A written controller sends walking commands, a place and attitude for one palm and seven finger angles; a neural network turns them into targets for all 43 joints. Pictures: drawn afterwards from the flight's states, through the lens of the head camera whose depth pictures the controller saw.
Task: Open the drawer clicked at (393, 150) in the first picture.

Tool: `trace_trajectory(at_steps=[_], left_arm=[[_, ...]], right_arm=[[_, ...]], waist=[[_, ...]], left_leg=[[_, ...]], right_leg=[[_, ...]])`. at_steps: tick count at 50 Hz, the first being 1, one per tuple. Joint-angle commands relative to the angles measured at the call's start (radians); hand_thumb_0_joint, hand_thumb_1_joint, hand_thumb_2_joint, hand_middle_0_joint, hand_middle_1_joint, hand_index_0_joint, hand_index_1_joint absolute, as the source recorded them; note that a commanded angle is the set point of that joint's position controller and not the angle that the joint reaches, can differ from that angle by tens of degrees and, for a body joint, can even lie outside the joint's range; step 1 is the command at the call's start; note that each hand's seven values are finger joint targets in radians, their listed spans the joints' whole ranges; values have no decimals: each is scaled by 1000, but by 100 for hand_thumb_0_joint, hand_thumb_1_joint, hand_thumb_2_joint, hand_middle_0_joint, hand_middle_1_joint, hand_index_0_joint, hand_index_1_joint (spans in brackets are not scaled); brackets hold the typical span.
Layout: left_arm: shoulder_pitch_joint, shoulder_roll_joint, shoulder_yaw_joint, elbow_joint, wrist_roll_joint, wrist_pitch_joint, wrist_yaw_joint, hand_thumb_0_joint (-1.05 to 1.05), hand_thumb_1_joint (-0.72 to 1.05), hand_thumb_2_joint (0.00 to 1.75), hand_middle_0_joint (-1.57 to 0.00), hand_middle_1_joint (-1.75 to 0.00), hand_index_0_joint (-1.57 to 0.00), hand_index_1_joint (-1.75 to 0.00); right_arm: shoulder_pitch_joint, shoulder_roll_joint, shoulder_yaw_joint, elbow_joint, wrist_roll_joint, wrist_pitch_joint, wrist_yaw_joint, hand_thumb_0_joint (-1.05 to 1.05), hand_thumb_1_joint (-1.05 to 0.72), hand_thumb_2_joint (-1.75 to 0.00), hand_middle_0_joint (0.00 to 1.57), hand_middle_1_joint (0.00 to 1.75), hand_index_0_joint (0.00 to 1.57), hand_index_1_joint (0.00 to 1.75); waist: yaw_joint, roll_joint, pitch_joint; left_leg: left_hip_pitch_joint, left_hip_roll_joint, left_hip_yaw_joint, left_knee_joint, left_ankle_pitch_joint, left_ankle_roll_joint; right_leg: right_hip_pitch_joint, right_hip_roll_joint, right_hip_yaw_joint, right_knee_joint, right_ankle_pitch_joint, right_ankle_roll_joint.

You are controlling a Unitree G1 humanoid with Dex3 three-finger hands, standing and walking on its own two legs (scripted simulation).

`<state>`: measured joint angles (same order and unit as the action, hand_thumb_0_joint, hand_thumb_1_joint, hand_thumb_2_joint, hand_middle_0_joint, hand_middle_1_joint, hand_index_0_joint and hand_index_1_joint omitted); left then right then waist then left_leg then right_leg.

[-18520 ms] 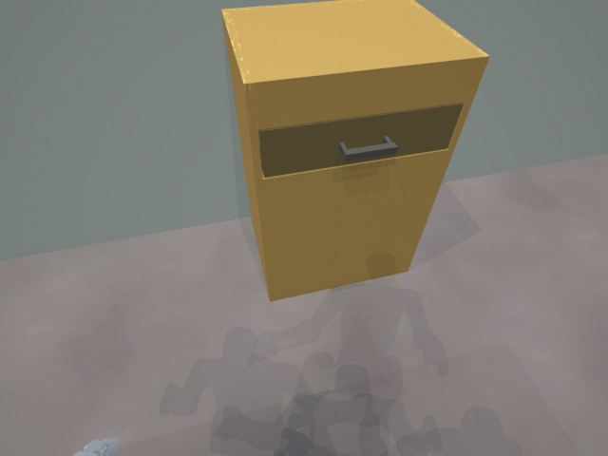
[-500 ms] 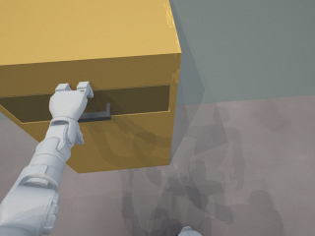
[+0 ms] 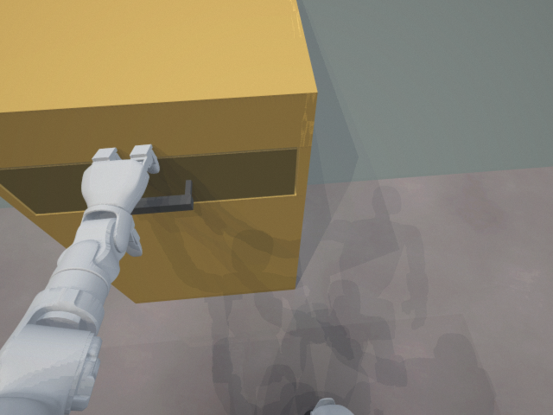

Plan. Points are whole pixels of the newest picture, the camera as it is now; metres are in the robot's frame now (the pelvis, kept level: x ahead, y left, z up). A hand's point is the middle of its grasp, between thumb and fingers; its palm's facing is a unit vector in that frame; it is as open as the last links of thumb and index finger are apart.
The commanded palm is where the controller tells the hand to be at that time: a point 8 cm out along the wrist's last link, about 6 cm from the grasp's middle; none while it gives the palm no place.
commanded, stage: move the hooked fingers above the handle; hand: left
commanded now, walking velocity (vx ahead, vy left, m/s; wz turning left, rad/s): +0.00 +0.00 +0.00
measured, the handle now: (155, 196) +0.49 +0.23 -0.05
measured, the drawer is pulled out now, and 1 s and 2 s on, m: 0.00 0.00 0.00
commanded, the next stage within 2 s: lower the fingers behind the handle in 0.12 s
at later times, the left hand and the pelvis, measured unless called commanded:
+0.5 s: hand (131, 214) +0.42 +0.24 +0.00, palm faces -0.04 -0.02 -1.00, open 13.8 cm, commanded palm +0.41 +0.24 +0.05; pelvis +0.00 +0.00 +0.00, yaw +0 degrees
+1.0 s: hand (142, 222) +0.43 +0.23 -0.04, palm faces -0.02 -0.01 -1.00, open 13.8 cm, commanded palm +0.40 +0.23 +0.01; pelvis -0.01 +0.00 -0.02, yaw +0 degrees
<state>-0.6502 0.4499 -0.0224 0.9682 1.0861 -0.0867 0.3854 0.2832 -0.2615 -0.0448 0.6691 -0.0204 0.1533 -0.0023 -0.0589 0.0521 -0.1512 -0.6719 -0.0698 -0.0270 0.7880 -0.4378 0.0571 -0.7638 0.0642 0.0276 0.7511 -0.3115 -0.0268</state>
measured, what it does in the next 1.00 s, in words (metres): stands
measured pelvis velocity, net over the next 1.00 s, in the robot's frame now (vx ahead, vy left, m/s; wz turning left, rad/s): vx -0.01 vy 0.00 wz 0.00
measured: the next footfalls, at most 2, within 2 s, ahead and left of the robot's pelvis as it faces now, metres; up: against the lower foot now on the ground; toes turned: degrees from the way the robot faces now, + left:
none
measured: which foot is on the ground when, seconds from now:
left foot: down 0.00-1.00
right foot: down 0.00-1.00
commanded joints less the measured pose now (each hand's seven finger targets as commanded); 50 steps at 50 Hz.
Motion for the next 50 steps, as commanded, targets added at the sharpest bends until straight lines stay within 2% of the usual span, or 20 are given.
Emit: trace_trajectory(at_steps=[1,4,6,8,10,11,13,18,22,25,30,31,34,36,37,39,41,43,47,50], left_arm=[[-374,277,90,-204,0,-12,37,0,-50,30,-30,-120,-30,-120],[-359,249,78,-217,-8,-20,38,0,-50,30,-30,-120,-30,-120],[-328,277,103,-203,-8,-17,40,0,-50,30,-30,-120,-30,-120],[-335,233,67,-224,-2,-16,43,0,-50,30,-30,-120,-30,-120],[-330,220,64,-253,-8,-22,44,0,-50,30,-30,-120,-30,-120],[-308,250,92,-256,-11,-22,45,0,-50,30,-30,-120,-30,-120],[-276,208,64,-229,-6,-16,44,0,-50,30,-30,-120,-30,-120],[-307,232,71,-193,4,-11,56,0,-50,30,-30,-120,-30,-120],[-361,267,93,-218,20,-34,80,0,-50,30,-30,-120,-30,-120],[-381,236,73,-195,18,-36,95,0,-50,30,-30,-120,-30,-120],[-358,219,67,-142,13,-18,100,0,-50,30,-30,-120,-30,-120],[-380,226,69,-147,12,-17,99,0,-50,30,-30,-120,-30,-120],[-350,261,103,-159,14,-18,97,0,-50,30,-30,-120,-30,-120],[-318,214,71,-146,14,-17,96,0,-50,30,-30,-120,-30,-120],[-335,233,84,-153,17,-20,100,0,-50,30,-30,-120,-30,-120],[-335,216,73,-137,13,-19,106,0,-50,30,-30,-120,-30,-120],[-346,268,111,-151,20,-24,118,0,-50,30,-30,-120,-30,-120],[-336,266,115,-177,26,-30,131,0,-50,30,-30,-120,-30,-120],[-350,220,83,-135,30,-10,151,0,-50,30,-30,-120,-30,-120],[-358,237,93,-129,26,-2,153,0,-50,30,-30,-120,-30,-120]], right_arm=[[81,-146,-57,-74,-8,-14,-11,0,-90,-90,20,30,20,30],[77,-140,-60,-76,-9,-16,-8,0,-90,-90,20,30,20,30],[79,-144,-59,-73,-8,-13,-8,0,-90,-90,20,30,20,30],[74,-139,-60,-77,-7,-14,-6,0,-90,-90,20,30,20,30],[78,-138,-67,-75,-9,-13,-3,0,-90,-90,20,30,20,30],[77,-140,-64,-75,-9,-12,-2,0,-90,-90,20,30,20,30],[70,-136,-64,-72,-9,-8,-2,0,-90,-90,20,30,20,30],[60,-143,-59,-68,-6,-9,-4,0,-90,-90,20,30,20,30],[59,-142,-57,-64,-14,-17,-9,0,-90,-90,20,30,20,30],[67,-139,-61,-54,-19,-26,-7,0,-90,-90,20,30,20,30],[81,-145,-62,-42,-22,-28,3,0,-90,-90,20,30,20,30],[84,-146,-63,-40,-23,-29,3,0,-90,-90,20,30,20,30],[81,-151,-59,-43,-27,-24,3,0,-90,-90,20,30,20,30],[83,-147,-60,-45,-24,-21,5,0,-90,-90,20,30,20,30],[83,-150,-61,-39,-25,-21,4,0,-90,-90,20,30,20,30],[79,-150,-58,-39,-25,-20,5,0,-90,-90,20,30,20,30],[87,-156,-56,-34,-28,-22,6,0,-90,-90,20,30,20,30],[82,-153,-57,-38,-31,-22,8,0,-90,-90,20,30,20,30],[86,-153,-60,-22,-32,-23,13,0,-90,-90,20,30,20,30],[89,-156,-60,-17,-33,-26,13,0,-90,-90,20,30,20,30]], waist=[[-1,-13,-400],[2,12,-404],[10,-27,-407],[5,-7,-395],[6,3,-430],[18,-8,-430],[9,-25,-392],[-1,-61,-331],[0,4,-387],[-17,14,-409],[-12,22,-443],[-23,4,-438],[-2,7,-463],[-5,10,-438],[-11,-8,-431],[-19,-12,-402],[-7,-22,-433],[4,21,-465],[-22,1,-433],[-21,6,-464]], left_leg=[[135,34,-3,-71,484,-26],[149,34,0,-70,506,-29],[127,33,3,-70,492,-26],[140,35,1,-75,509,-30],[183,41,-5,-67,561,-35],[173,39,-2,-70,561,-33],[147,37,2,-69,547,-31],[74,29,7,-74,410,-20],[86,27,0,-46,397,-26],[93,31,-7,-18,421,-32],[90,32,-11,14,458,-42],[79,34,-9,21,448,-37],[60,32,-10,28,471,-37],[58,36,-9,32,469,-39],[54,41,-13,34,463,-39],[23,37,-11,37,413,-33],[9,37,-14,43,405,-31],[18,34,-11,53,416,-35],[7,41,-20,71,402,-41],[4,37,-15,79,383,-36]], right_leg=[[334,-24,-6,-35,347,-24],[329,-24,-9,-35,354,-26],[351,-25,-2,-35,362,-23],[340,-25,-6,-38,366,-24],[337,-25,-9,-34,379,-23],[356,-25,-5,-35,389,-24],[347,-26,-6,-36,395,-23],[327,-27,2,-41,325,-25],[282,-29,-2,-11,286,-28],[236,-26,-10,12,286,-26],[207,-21,-20,40,302,-25],[202,-20,-17,40,306,-23],[228,-22,-12,58,338,-26],[203,-21,-16,57,324,-25],[192,-20,-16,59,316,-24],[175,-20,-17,58,286,-25],[188,-22,-13,75,286,-25],[184,-24,-11,86,292,-27],[123,-19,-23,97,260,-25],[133,-22,-18,100,256,-23]])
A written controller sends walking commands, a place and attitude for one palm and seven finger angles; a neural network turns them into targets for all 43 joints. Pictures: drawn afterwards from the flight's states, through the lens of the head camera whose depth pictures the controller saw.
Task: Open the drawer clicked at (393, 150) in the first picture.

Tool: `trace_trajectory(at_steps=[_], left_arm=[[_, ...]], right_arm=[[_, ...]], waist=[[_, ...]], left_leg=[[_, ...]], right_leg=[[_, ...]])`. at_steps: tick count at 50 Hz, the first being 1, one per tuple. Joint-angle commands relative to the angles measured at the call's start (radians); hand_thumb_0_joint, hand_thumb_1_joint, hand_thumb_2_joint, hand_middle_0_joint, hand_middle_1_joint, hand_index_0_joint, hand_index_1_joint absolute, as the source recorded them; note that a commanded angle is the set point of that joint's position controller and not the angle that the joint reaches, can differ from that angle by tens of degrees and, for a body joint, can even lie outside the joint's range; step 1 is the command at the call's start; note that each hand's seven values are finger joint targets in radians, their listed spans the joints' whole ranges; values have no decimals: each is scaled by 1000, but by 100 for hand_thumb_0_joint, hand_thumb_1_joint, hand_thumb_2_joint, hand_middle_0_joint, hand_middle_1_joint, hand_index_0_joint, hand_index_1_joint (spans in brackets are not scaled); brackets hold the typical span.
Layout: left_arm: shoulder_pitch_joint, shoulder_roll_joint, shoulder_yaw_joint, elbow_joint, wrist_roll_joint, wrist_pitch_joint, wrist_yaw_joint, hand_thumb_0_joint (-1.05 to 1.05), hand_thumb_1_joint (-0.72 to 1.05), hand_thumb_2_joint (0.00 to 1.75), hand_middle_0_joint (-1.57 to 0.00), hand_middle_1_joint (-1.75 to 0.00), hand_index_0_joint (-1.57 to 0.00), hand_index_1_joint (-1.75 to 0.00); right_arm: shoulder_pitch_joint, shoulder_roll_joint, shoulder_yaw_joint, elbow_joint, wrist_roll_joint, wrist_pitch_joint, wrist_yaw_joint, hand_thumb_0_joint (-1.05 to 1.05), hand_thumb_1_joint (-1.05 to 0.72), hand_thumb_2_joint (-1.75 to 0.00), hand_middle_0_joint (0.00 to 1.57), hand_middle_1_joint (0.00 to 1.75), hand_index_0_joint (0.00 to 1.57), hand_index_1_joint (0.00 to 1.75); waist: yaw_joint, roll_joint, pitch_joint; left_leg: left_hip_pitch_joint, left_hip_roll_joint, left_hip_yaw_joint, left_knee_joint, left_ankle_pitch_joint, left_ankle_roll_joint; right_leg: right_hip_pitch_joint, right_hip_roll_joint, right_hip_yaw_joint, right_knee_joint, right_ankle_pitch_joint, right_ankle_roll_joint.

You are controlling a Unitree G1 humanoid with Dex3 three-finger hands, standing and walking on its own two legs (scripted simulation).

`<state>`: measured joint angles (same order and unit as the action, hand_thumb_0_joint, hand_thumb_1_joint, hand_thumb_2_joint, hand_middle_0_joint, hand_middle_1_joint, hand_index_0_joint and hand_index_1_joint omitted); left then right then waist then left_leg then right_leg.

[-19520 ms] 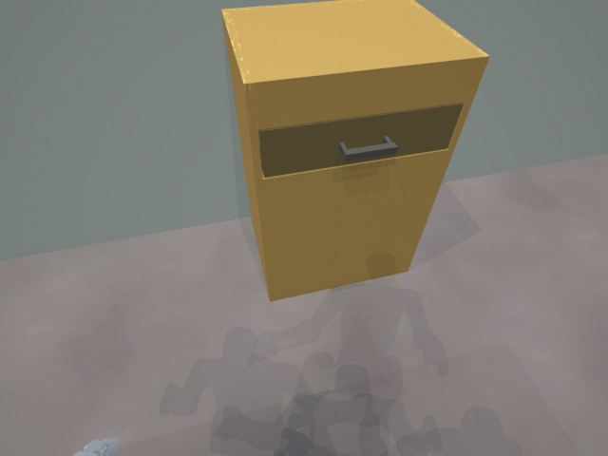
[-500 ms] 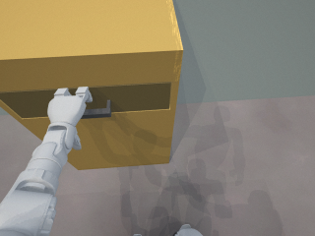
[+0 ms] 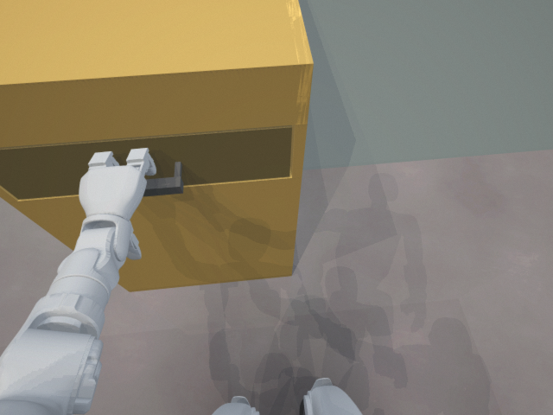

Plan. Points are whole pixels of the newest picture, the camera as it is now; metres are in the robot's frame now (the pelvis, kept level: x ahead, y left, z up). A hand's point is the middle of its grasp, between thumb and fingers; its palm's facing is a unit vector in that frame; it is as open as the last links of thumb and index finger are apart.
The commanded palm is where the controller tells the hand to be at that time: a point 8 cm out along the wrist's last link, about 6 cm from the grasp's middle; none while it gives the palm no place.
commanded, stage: lower the fingers behind the handle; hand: left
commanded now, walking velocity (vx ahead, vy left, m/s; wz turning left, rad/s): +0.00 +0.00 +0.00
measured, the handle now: (142, 179) +0.50 +0.23 -0.02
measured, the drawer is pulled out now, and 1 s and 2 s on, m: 0.00 0.00 0.02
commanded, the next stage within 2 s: close the thumb around the handle in 0.82 s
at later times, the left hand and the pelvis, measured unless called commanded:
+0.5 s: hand (135, 213) +0.44 +0.24 -0.05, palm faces -0.04 -0.01 -1.00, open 13.8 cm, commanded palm +0.42 +0.24 +0.01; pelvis -0.01 -0.01 -0.02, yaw +0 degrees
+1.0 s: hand (136, 210) +0.45 +0.24 -0.05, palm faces -0.05 -0.02 -1.00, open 13.7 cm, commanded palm +0.43 +0.24 +0.01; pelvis -0.01 +0.00 -0.02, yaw +0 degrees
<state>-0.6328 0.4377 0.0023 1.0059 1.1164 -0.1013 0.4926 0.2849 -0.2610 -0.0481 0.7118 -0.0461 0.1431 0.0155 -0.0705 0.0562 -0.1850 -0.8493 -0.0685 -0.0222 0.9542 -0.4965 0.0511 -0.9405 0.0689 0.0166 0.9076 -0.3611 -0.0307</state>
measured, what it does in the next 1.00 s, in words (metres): stands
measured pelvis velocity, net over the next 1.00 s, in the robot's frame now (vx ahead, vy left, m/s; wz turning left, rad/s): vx -0.01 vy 0.00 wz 0.00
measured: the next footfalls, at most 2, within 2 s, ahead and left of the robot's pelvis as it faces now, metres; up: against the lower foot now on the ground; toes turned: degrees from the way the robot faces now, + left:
none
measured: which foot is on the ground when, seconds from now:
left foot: down 0.00-1.00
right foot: down 0.00-1.00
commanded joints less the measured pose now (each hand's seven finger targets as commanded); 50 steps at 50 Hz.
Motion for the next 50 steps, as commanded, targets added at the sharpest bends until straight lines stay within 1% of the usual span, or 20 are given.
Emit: trace_trajectory(at_steps=[1,5,6,12,16,17,20,22,24,28,30,33,36,38,41,44,45,46,48,50], left_arm=[[-384,253,67,-162,-6,15,43,0,-50,30,-30,-120,-30,-120],[-353,261,73,-131,-8,15,34,0,-50,30,-30,-120,-30,-120],[-385,257,60,-137,-6,11,34,0,-50,30,-30,-120,-30,-120],[-402,242,47,-123,-2,-1,40,0,-50,30,-30,-120,-30,-120],[-409,308,89,-110,-1,1,44,0,-50,30,-30,-120,-30,-120],[-413,298,80,-122,1,0,45,0,-50,30,-30,-120,-30,-120],[-410,284,74,-124,2,-4,47,0,-50,30,-30,-120,-30,-120],[-391,309,98,-145,-2,-6,47,0,-50,30,-30,-120,-30,-120],[-424,293,87,-161,-5,-8,48,0,-50,30,-30,-120,-30,-120],[-426,339,103,-126,-10,12,44,0,-50,30,-30,-120,-30,-120],[-436,328,91,-130,-9,14,38,0,-50,30,-30,-120,-30,-120],[-438,305,74,-124,-14,14,33,0,-50,30,-30,-120,-30,-120],[-399,336,103,-100,-21,9,20,0,-50,30,-30,-120,-30,-120],[-422,321,77,-101,-11,7,17,0,-50,30,-30,-120,-30,-120],[-405,296,76,-122,-10,-8,24,0,-50,30,-30,-120,-30,-120],[-447,288,66,-117,-16,-7,27,0,-50,30,-30,-120,-30,-120],[-414,313,89,-107,-13,-6,29,0,-50,30,-30,-120,-30,-120],[-418,311,84,-107,-10,-3,31,0,-50,30,-30,-120,-30,-120],[-440,279,62,-126,-8,-3,38,0,-39,35,-31,-121,-31,-121],[-448,308,83,-131,-8,-2,41,0,-28,40,-32,-122,-32,-122]], right_arm=[[88,-157,-55,-61,-6,-17,-7,0,-90,-90,20,30,20,30],[83,-158,-52,-58,-5,-21,-11,0,-90,-90,20,30,20,30],[84,-157,-49,-58,-4,-24,-13,0,-90,-90,20,30,20,30],[92,-155,-50,-54,-6,-37,-13,0,-90,-90,20,30,20,30],[95,-162,-45,-51,-8,-41,-13,0,-90,-90,20,30,20,30],[94,-160,-45,-54,-9,-42,-12,0,-90,-90,20,30,20,30],[99,-158,-49,-51,-12,-45,-12,0,-90,-90,20,30,20,30],[100,-161,-48,-52,-12,-43,-10,0,-90,-90,20,30,20,30],[100,-161,-51,-48,-13,-45,-10,0,-90,-90,20,30,20,30],[102,-168,-43,-41,-7,-44,-16,0,-90,-90,20,30,20,30],[105,-167,-43,-39,-6,-44,-16,0,-90,-90,20,30,20,30],[109,-166,-44,-40,-5,-45,-17,0,-90,-90,20,30,20,30],[112,-169,-40,-40,-5,-45,-19,0,-90,-90,20,30,20,30],[108,-166,-38,-44,-3,-47,-21,0,-90,-90,20,30,20,30],[115,-165,-44,-48,-4,-48,-16,0,-90,-90,20,30,20,30],[119,-165,-44,-44,-5,-51,-17,0,-90,-90,20,30,20,30],[121,-171,-44,-42,-5,-50,-15,0,-90,-90,20,30,20,30],[116,-170,-42,-45,-4,-49,-15,0,-90,-90,20,30,20,30],[120,-167,-47,-45,-5,-51,-13,0,-90,-90,20,30,20,30],[122,-171,-46,-42,-6,-47,-14,0,-90,-90,20,30,20,30]], waist=[[-14,-7,-423],[-10,-25,-408],[-22,-20,-394],[-31,-6,-412],[-24,-18,-439],[-20,20,-452],[-31,8,-478],[-12,32,-505],[-32,24,-510],[-31,-2,-472],[-30,35,-485],[-40,15,-475],[-28,-16,-472],[-36,9,-440],[-27,21,-473],[-48,13,-452],[-27,10,-463],[-32,14,-453],[-40,30,-466],[-35,32,-487]], left_leg=[[167,35,-17,-85,436,-27],[118,29,-10,-74,390,-16],[104,30,-11,-72,376,-15],[86,30,-13,-38,361,-14],[26,25,-9,-12,344,-9],[37,24,-8,-10,353,-12],[38,26,-8,15,378,-9],[57,27,-14,17,406,-17],[68,29,-19,21,410,-17],[16,25,-10,13,353,-7],[45,27,-17,9,373,-13],[51,29,-17,8,371,-11],[18,26,-10,12,364,-4],[6,27,-9,7,341,-6],[63,32,-21,7,382,-15],[43,33,-24,10,365,-12],[41,31,-22,10,365,-14],[47,32,-25,8,368,-16],[70,34,-24,10,376,-17],[80,35,-30,13,403,-21]], right_leg=[[313,-26,-6,-55,313,-19],[319,-30,3,-50,302,-17],[306,-31,2,-48,293,-16],[259,-29,-2,-22,272,-16],[277,-32,10,3,287,-12],[269,-32,8,10,288,-15],[262,-30,9,24,317,-12],[262,-29,4,38,330,-14],[250,-28,-1,36,325,-13],[271,-30,7,22,298,-8],[251,-30,-1,27,298,-12],[248,-28,-5,18,291,-10],[277,-29,5,20,308,-7],[256,-30,6,17,286,-9],[232,-26,-9,24,283,-13],[221,-27,-9,23,274,-11],[229,-27,-9,28,270,-12],[217,-25,-9,27,269,-13],[206,-25,-13,23,266,-13],[209,-25,-15,33,283,-14]])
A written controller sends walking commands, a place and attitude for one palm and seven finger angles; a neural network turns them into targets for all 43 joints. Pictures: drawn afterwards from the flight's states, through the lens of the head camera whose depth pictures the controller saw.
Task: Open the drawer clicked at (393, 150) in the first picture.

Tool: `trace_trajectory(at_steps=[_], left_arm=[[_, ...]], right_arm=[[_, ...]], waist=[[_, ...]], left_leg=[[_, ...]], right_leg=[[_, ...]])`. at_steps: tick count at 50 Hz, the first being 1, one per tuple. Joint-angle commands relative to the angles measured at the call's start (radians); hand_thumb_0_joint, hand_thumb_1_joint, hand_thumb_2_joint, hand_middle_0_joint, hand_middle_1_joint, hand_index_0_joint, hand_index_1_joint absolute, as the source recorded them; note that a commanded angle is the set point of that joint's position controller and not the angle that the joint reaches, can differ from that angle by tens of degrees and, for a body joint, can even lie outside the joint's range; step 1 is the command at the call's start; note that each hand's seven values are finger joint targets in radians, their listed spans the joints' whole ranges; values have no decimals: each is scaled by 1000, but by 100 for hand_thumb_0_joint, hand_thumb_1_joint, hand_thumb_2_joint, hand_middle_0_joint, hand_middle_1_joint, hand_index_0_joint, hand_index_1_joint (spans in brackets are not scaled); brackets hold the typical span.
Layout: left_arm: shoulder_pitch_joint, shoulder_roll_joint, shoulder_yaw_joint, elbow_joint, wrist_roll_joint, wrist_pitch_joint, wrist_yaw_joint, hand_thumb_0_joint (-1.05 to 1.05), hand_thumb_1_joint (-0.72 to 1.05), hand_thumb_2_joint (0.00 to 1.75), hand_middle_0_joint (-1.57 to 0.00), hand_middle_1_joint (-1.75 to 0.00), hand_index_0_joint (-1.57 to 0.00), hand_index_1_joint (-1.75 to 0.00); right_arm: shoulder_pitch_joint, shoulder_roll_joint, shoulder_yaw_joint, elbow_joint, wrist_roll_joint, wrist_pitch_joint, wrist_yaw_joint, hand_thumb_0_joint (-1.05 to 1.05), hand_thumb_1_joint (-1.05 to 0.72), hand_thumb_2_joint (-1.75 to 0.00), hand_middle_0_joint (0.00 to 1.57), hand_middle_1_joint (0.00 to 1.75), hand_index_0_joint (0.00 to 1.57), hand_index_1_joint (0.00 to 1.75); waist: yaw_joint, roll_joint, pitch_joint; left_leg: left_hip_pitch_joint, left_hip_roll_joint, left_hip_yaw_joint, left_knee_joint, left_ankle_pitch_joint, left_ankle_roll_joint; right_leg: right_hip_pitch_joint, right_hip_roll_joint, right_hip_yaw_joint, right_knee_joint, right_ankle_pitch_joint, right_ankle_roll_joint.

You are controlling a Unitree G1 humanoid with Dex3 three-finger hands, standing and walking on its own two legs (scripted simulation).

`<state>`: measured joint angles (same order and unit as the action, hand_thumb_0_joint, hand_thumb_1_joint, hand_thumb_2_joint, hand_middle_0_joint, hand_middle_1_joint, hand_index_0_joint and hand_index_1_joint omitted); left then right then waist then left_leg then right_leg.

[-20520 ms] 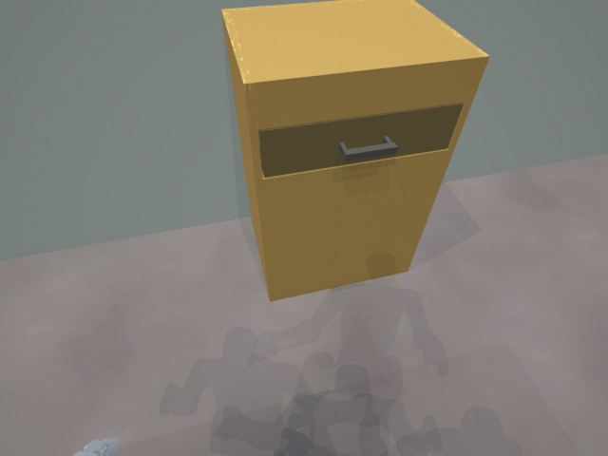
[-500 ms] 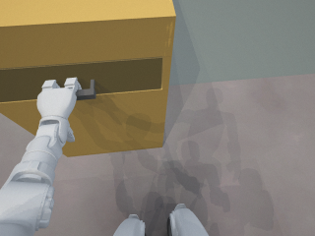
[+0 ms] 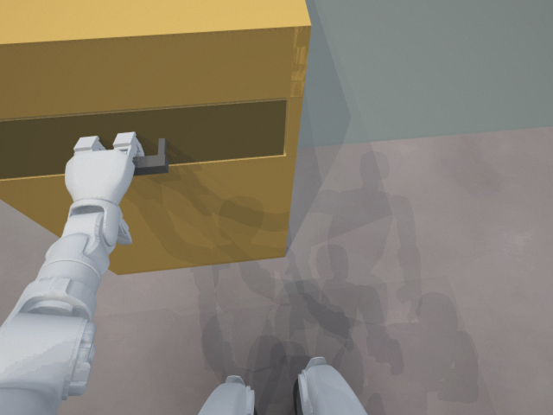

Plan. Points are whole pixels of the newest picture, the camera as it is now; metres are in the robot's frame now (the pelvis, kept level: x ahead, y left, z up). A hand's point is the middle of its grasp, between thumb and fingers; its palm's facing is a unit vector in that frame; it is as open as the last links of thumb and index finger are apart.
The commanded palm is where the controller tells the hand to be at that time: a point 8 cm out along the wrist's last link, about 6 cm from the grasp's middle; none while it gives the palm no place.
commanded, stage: close the thumb around the handle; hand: left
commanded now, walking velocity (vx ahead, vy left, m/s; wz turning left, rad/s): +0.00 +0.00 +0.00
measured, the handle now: (123, 157) +0.51 +0.23 +0.00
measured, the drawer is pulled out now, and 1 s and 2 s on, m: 0.00 0.02 0.16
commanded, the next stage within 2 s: pull the drawer open in 0.62 s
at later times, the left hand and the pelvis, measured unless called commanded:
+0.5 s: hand (118, 191) +0.46 +0.24 -0.02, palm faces -0.05 -0.01 -1.00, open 6.1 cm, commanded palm +0.44 +0.24 +0.03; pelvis +0.01 +0.00 +0.00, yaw +0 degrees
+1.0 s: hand (118, 199) +0.44 +0.24 -0.02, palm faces -0.05 -0.04 -1.00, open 5.4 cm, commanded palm +0.40 +0.24 +0.03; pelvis +0.02 +0.00 +0.01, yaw -1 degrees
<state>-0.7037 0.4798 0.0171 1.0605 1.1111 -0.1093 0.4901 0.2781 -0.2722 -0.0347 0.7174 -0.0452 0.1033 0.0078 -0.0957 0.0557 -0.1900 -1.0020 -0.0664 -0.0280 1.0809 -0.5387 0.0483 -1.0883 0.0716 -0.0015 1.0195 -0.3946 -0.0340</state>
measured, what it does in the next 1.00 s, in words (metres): stands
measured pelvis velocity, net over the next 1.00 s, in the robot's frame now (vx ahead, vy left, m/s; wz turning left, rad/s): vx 0.02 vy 0.00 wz -0.02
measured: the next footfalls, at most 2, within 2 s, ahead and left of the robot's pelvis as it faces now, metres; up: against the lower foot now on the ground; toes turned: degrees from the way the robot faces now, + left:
none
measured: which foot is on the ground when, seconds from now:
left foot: down 0.00-1.00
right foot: down 0.00-1.00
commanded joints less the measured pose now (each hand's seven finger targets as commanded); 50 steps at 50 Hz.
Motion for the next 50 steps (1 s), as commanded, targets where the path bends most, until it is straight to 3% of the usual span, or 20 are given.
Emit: trace_trajectory(at_steps=[1,4,6,13,18,21,24,26,29,32,33,35,41,43,46,48,50], left_arm=[[-373,251,60,-197,-2,6,45,0,-22,42,-32,-123,-32,-123],[-342,249,70,-173,-11,18,42,0,-5,49,-33,-125,-33,-125],[-342,247,60,-179,-5,19,39,0,6,54,-34,-126,-34,-126],[-329,206,40,-193,-5,15,43,0,45,71,-37,-130,-37,-130],[-318,243,64,-170,-1,25,50,0,73,83,-39,-133,-39,-133],[-326,240,62,-191,1,23,50,0,90,90,-40,-135,-40,-135],[-357,202,29,-180,-4,28,42,0,90,90,-40,-135,-40,-135],[-331,244,64,-187,-9,24,37,0,90,90,-40,-135,-40,-135],[-333,216,44,-187,-11,20,28,0,90,90,-40,-135,-40,-135],[-328,260,70,-191,-9,17,28,0,90,90,-40,-135,-40,-135],[-324,231,47,-184,-11,20,27,0,90,90,-40,-135,-40,-135],[-346,243,55,-198,-6,15,30,0,90,90,-40,-135,-40,-135],[-199,205,62,-224,-19,6,23,0,90,90,-40,-135,-40,-135],[-171,180,51,-248,-20,-1,25,0,90,90,-40,-135,-40,-135],[-83,166,61,-272,-23,-6,33,0,90,90,-40,-135,-40,-135],[-82,155,54,-310,-17,-8,43,0,90,90,-40,-135,-40,-135],[-35,166,75,-344,-13,-9,55,0,90,90,-40,-135,-40,-135]], right_arm=[[131,-158,-60,-48,-9,-7,-4,0,-90,-90,20,30,20,30],[125,-158,-59,-45,-10,-1,-3,0,-90,-90,20,30,20,30],[124,-157,-58,-47,-8,3,-4,0,-90,-90,20,30,20,30],[122,-151,-60,-52,-9,7,-3,0,-90,-90,20,30,20,30],[112,-153,-55,-53,-8,9,-5,0,-90,-90,20,30,20,30],[116,-150,-57,-56,-8,7,-5,0,-90,-90,20,30,20,30],[119,-146,-61,-53,-6,3,-7,0,-90,-90,20,30,20,30],[124,-153,-59,-52,-8,3,-8,0,-90,-90,20,30,20,30],[120,-148,-59,-54,-9,3,-8,0,-90,-90,20,30,20,30],[122,-152,-57,-52,-7,4,-12,0,-90,-90,20,30,20,30],[118,-149,-56,-56,-6,3,-12,0,-90,-90,20,30,20,30],[123,-151,-59,-49,-7,1,-12,0,-90,-90,20,30,20,30],[110,-145,-62,-71,-4,6,-5,0,-90,-90,20,30,20,30],[105,-141,-65,-75,-2,8,-5,0,-90,-90,20,30,20,30],[92,-138,-66,-83,-3,14,-2,0,-90,-90,20,30,20,30],[87,-137,-67,-88,-1,16,-2,0,-90,-90,20,30,20,30],[75,-135,-67,-91,-3,21,-2,0,-90,-90,20,30,20,30]], waist=[[-5,55,-496],[-8,8,-472],[-2,38,-466],[-5,24,-452],[-1,-7,-426],[5,22,-469],[-20,10,-449],[0,11,-487],[-8,11,-470],[0,0,-468],[-4,13,-460],[-8,24,-471],[35,12,-492],[33,-2,-483],[54,-13,-467],[48,-27,-452],[66,-11,-459]], left_leg=[[253,34,-24,-115,463,-22],[236,34,-21,-115,474,-17],[240,33,-19,-123,466,-20],[267,39,-22,-129,485,-23],[203,31,-8,-129,427,-10],[231,30,-11,-126,461,-15],[239,33,-17,-120,470,-16],[245,32,-14,-118,479,-16],[234,31,-12,-116,487,-13],[209,30,-7,-119,465,-10],[208,28,-3,-120,457,-10],[229,31,-10,-116,475,-13],[262,34,-10,-133,512,-18],[262,36,-6,-138,515,-16],[262,36,-2,-149,531,-15],[260,38,-3,-156,521,-13],[266,36,1,-160,543,-15]], right_leg=[[356,-27,0,-76,323,-12],[379,-25,4,-86,346,-10],[375,-28,3,-87,340,-11],[365,-25,-3,-95,336,-12],[400,-28,13,-99,333,-10],[407,-29,11,-89,356,-11],[382,-28,5,-93,355,-10],[406,-27,11,-87,370,-9],[408,-28,13,-88,389,-9],[428,-31,17,-86,384,-7],[424,-30,18,-91,380,-8],[405,-30,16,-86,382,-9],[444,-27,12,-91,399,-12],[456,-28,15,-97,413,-11],[478,-29,17,-100,429,-13],[484,-30,20,-106,433,-13],[504,-33,25,-103,455,-15]])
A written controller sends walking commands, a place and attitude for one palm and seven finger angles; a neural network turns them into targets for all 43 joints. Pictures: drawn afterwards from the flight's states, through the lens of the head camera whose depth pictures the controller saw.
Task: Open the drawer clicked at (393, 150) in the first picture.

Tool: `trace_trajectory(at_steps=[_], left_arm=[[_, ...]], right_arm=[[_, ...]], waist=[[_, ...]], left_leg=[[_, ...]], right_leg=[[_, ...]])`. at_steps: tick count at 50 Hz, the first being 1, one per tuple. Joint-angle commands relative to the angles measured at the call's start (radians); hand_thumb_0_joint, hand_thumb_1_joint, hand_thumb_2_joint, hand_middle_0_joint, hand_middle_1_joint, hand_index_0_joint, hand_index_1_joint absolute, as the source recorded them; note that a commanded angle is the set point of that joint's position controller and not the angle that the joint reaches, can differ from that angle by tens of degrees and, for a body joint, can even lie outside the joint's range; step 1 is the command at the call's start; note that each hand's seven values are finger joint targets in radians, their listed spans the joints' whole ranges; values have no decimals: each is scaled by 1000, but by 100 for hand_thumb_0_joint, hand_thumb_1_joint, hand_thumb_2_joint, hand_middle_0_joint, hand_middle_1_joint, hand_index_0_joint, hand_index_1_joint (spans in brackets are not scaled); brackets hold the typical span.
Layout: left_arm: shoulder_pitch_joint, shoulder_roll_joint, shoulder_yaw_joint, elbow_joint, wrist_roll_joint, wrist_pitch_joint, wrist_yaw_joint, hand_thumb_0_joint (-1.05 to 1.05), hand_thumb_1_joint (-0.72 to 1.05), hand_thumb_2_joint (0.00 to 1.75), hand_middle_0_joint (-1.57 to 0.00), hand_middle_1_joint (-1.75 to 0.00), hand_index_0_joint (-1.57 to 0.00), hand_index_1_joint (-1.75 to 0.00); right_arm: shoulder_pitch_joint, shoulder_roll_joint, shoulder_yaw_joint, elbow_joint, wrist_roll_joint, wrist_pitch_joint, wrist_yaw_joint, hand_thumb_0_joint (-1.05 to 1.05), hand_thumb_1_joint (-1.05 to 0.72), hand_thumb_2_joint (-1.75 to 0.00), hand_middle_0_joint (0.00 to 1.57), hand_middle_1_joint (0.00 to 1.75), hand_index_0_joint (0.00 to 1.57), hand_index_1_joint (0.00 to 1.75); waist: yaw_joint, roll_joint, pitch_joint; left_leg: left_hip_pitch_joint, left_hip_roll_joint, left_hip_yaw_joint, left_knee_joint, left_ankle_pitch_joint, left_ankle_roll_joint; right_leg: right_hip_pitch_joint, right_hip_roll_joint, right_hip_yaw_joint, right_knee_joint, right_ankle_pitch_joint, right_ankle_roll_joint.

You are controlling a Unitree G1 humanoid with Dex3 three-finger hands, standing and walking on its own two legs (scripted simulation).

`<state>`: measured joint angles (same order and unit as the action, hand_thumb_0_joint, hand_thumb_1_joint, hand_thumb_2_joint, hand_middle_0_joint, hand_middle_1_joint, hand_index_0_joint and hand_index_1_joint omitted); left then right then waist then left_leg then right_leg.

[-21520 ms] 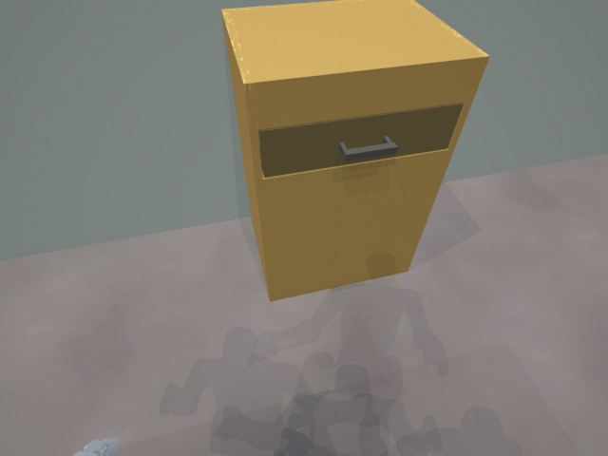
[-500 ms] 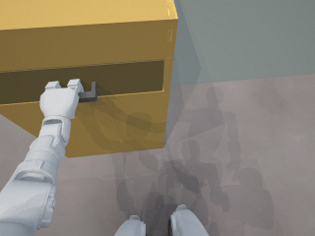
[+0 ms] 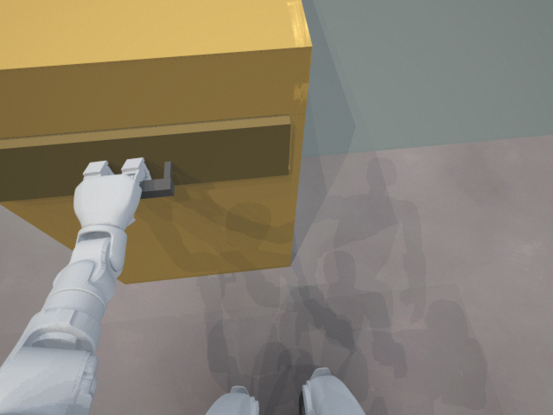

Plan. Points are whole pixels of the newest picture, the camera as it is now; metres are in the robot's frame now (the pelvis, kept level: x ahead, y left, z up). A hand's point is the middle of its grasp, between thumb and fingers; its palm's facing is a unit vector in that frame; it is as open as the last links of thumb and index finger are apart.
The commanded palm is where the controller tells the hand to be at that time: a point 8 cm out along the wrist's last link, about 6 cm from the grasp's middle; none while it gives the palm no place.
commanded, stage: pull the drawer open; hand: left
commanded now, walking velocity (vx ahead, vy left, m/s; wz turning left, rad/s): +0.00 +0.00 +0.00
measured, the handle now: (130, 180) +0.47 +0.24 -0.01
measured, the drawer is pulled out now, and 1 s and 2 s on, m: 0.02 0.16 0.28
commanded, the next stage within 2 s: none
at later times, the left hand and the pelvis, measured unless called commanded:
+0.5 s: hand (119, 264) +0.34 +0.24 -0.03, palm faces -0.01 -0.05 -1.00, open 5.4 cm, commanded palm +0.31 +0.24 +0.02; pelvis +0.00 +0.00 +0.01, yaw +1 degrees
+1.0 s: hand (115, 301) +0.28 +0.23 -0.03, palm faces -0.01 -0.05 -1.00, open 5.4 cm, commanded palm +0.25 +0.24 +0.02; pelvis -0.01 -0.01 +0.01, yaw +0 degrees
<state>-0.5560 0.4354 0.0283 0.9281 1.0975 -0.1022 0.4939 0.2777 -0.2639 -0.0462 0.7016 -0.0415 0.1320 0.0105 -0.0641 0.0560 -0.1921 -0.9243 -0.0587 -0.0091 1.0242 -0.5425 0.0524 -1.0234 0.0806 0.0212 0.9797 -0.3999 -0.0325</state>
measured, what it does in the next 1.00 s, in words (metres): stands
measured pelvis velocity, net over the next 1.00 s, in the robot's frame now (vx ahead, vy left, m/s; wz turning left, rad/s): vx -0.01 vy -0.01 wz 0.00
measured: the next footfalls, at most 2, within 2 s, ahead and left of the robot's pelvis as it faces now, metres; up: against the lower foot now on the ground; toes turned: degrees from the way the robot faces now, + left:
none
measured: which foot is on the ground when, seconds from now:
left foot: down 0.00-1.00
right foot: down 0.00-1.00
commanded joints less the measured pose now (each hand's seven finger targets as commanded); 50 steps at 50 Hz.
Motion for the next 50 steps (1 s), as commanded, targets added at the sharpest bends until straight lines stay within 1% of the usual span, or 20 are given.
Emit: trace_trajectory(at_steps=[1,6,8,11,12,13,15,17,20,23,25,27,33,34,37,41,43,44,45,50], left_arm=[[-145,200,65,-217,5,-11,57,0,90,90,-40,-135,-40,-135],[-50,190,81,-306,7,11,83,0,90,90,-40,-135,-40,-135],[-40,153,52,-333,6,25,88,0,90,90,-40,-135,-40,-135],[-15,154,58,-368,11,39,99,0,90,90,-40,-135,-40,-135],[16,162,72,-385,8,44,102,0,90,90,-40,-135,-40,-135],[27,147,60,-398,11,49,103,0,90,90,-40,-135,-40,-135],[69,142,64,-440,7,57,106,0,90,90,-40,-135,-40,-135],[71,118,43,-461,11,63,108,0,90,90,-40,-135,-40,-135],[125,126,57,-502,11,70,112,0,90,90,-40,-135,-40,-135],[123,94,28,-508,24,76,115,0,90,90,-40,-135,-40,-135],[142,115,48,-515,20,81,118,0,90,90,-40,-135,-40,-135],[96,98,23,-527,29,81,120,0,90,90,-40,-135,-40,-135],[164,108,38,-527,17,87,115,0,90,90,-40,-135,-40,-135],[165,118,47,-546,14,84,114,0,90,90,-40,-135,-40,-135],[222,94,34,-555,10,78,109,0,90,90,-40,-135,-40,-135],[307,115,70,-584,5,64,110,0,90,90,-40,-135,-40,-135],[349,86,54,-606,6,58,116,0,90,90,-40,-135,-40,-135],[382,103,80,-612,-4,58,117,0,90,90,-40,-135,-40,-135],[391,110,85,-613,2,58,121,0,90,90,-40,-135,-40,-135],[457,83,68,-703,14,63,144,0,90,90,-40,-135,-40,-135]], right_arm=[[68,-141,-57,-76,-8,-4,-4,0,-90,-90,20,30,20,30],[38,-137,-57,-91,-7,7,-5,0,-90,-90,20,30,20,30],[24,-133,-56,-99,-3,6,-6,0,-90,-90,20,30,20,30],[4,-128,-55,-107,-4,8,-11,0,-90,-90,20,30,20,30],[-1,-129,-54,-112,-4,7,-11,0,-90,-90,20,30,20,30],[-12,-126,-54,-117,-2,7,-13,0,-90,-90,20,30,20,30],[-25,-123,-52,-127,-2,7,-15,0,-90,-90,20,30,20,30],[-43,-119,-51,-135,2,4,-18,0,-90,-90,20,30,20,30],[-61,-116,-47,-148,1,0,-22,0,-90,-90,20,30,20,30],[-82,-112,-45,-153,3,-4,-27,0,-90,-90,20,30,20,30],[-86,-114,-41,-154,2,-7,-28,0,-90,-90,20,30,20,30],[-94,-110,-41,-156,2,-11,-34,0,-90,-90,20,30,20,30],[-119,-104,-35,-161,6,-23,-42,0,-90,-90,20,30,20,30],[-126,-107,-34,-164,6,-25,-43,0,-90,-90,20,30,20,30],[-129,-102,-33,-173,7,-32,-45,0,-90,-90,20,30,20,30],[-141,-101,-34,-177,6,-40,-44,0,-90,-90,20,30,20,30],[-145,-98,-37,-182,6,-47,-41,0,-90,-90,20,30,20,30],[-154,-102,-35,-185,5,-48,-40,0,-90,-90,20,30,20,30],[-153,-101,-35,-184,6,-48,-40,0,-90,-90,20,30,20,30],[-168,-98,-41,-195,4,-58,-34,0,-90,-90,20,30,20,30]], waist=[[38,-12,-452],[52,-23,-444],[44,-11,-413],[46,-10,-412],[60,-14,-412],[54,-24,-413],[64,8,-415],[54,-5,-379],[70,10,-393],[56,-11,-346],[70,-1,-349],[55,-9,-340],[71,-27,-323],[77,-1,-328],[81,-21,-329],[96,-33,-327],[91,-43,-320],[102,-41,-315],[98,-56,-309],[101,-2,-328]], left_leg=[[206,31,-20,-103,570,-22],[243,36,-26,-115,614,-28],[256,37,-26,-122,607,-30],[269,36,-25,-124,604,-31],[272,36,-28,-130,614,-34],[281,37,-29,-128,618,-35],[317,40,-34,-130,657,-42],[313,41,-36,-135,629,-44],[323,38,-34,-139,626,-44],[310,36,-33,-140,570,-44],[304,32,-31,-144,545,-45],[298,30,-35,-144,510,-45],[261,17,-21,-156,421,-33],[269,16,-23,-157,434,-36],[257,14,-20,-159,421,-32],[238,11,-15,-157,419,-28],[234,10,-11,-156,405,-26],[223,8,-13,-157,408,-27],[215,8,-13,-154,396,-26],[260,12,-17,-149,421,-35]], right_leg=[[432,-41,1,-64,468,-18],[452,-43,-1,-69,486,-18],[439,-41,-6,-77,471,-18],[447,-42,-4,-79,472,-18],[458,-42,-5,-78,471,-19],[459,-41,-4,-80,475,-19],[452,-41,-7,-80,479,-19],[437,-40,-11,-87,452,-20],[457,-42,-7,-85,453,-22],[429,-40,-12,-93,410,-23],[437,-41,-11,-91,390,-24],[422,-41,-13,-90,367,-25],[460,-43,2,-106,335,-27],[460,-43,6,-103,342,-30],[475,-45,9,-105,342,-28],[501,-46,29,-103,370,-30],[500,-47,30,-108,368,-28],[507,-47,32,-103,371,-31],[504,-48,38,-102,368,-29],[476,-46,30,-91,360,-34]])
